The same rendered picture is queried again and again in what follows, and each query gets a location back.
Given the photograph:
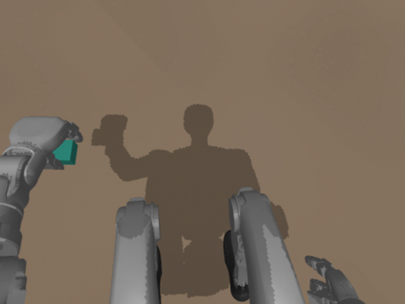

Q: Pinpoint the right robot foot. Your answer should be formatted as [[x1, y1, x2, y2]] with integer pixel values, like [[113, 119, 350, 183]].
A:
[[223, 230, 249, 301]]

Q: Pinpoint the left robot arm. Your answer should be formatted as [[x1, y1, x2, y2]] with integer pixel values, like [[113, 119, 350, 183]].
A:
[[0, 144, 47, 304]]

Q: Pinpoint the left robot hand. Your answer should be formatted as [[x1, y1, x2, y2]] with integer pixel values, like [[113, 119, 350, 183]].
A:
[[9, 117, 83, 170]]

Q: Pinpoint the small box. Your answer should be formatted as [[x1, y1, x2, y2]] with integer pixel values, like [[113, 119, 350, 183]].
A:
[[52, 140, 78, 165]]

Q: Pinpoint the right robot hand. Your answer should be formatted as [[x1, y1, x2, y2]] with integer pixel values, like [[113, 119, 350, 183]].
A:
[[305, 256, 359, 304]]

